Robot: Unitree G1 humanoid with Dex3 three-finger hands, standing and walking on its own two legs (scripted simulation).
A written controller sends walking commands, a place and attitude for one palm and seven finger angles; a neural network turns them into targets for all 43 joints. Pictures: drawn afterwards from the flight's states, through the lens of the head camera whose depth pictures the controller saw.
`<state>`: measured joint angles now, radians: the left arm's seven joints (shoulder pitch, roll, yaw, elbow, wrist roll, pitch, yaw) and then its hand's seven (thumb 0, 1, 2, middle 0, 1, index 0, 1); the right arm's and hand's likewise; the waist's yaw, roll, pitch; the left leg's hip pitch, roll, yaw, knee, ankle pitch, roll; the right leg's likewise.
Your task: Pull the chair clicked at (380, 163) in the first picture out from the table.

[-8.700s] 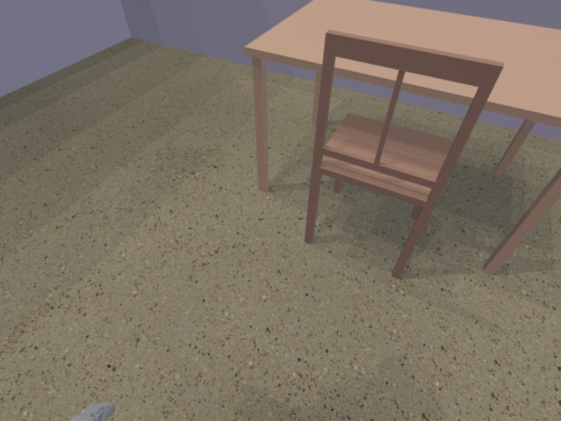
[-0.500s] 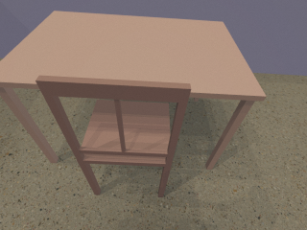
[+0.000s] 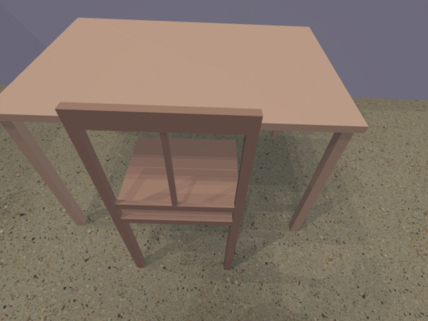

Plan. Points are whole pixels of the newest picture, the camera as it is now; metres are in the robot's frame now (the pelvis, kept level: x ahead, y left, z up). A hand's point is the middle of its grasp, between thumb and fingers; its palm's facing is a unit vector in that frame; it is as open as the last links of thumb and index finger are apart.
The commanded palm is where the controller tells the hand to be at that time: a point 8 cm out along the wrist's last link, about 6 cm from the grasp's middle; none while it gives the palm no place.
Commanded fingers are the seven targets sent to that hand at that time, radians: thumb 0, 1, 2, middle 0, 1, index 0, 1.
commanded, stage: look again from close up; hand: left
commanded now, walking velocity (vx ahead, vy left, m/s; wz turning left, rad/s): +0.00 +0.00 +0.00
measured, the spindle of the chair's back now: (170, 172) +0.49 +0.15 -0.08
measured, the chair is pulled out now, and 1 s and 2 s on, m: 0.00 0.00 0.00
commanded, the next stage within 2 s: shuffle to correct the standing spot in 1.04 s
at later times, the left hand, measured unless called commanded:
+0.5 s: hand out of the picture -0.03 +0.12 -0.17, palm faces +0.03 -0.99 -0.17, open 7.3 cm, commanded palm none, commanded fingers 0.00 0.90 0.90 -0.20 -0.30 -0.20 -0.30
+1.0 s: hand out of the picture -0.01 +0.11 -0.17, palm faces +0.03 -0.99 -0.17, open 7.3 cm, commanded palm none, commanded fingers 0.00 0.90 0.90 -0.20 -0.30 -0.20 -0.30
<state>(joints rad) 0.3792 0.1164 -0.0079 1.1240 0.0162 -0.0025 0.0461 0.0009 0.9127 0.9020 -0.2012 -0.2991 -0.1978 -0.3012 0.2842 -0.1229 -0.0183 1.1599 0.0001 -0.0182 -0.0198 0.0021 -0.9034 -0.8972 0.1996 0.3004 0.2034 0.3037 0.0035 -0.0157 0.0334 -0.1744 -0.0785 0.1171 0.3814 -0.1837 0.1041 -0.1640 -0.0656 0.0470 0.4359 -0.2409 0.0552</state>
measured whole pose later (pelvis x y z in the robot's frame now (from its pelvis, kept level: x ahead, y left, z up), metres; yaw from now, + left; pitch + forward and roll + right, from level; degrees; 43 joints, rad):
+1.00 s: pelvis +0.01 -0.04 +0.00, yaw +0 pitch -1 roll +0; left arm 0.33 0.12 0.00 1.10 0.01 -0.02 0.04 0.00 0.91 0.90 -0.20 -0.30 -0.20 -0.30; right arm 0.27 -0.12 -0.01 1.16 0.00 -0.02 -0.02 0.00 -0.91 -0.90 0.20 0.30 0.20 0.30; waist -0.01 -0.01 0.04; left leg -0.19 -0.01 0.09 0.40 -0.19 0.04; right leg -0.17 0.00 0.03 0.43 -0.24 0.00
